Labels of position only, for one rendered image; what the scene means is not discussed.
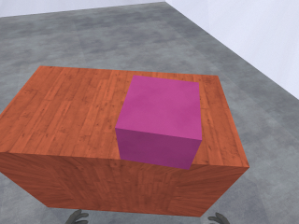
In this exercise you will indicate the pedestal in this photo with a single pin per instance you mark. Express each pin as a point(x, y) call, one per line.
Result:
point(58, 142)

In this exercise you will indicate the robot left hand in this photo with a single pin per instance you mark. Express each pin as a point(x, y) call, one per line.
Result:
point(75, 216)

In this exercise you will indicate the carton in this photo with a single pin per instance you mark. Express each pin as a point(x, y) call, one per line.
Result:
point(160, 122)

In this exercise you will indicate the robot right hand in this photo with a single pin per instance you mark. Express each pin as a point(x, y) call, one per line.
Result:
point(219, 218)

